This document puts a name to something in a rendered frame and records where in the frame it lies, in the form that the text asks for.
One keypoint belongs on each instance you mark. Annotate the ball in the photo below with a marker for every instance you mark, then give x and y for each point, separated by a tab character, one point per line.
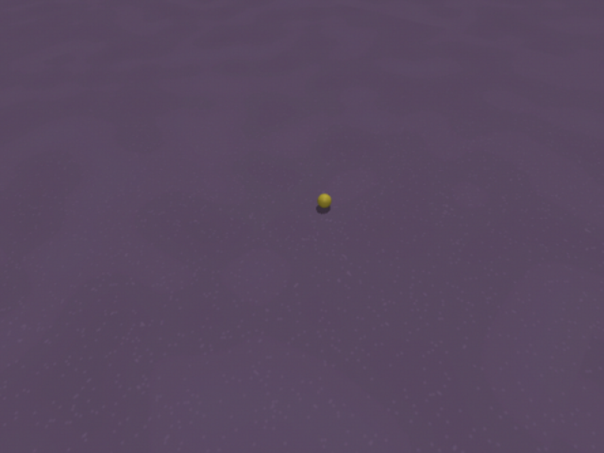
324	200

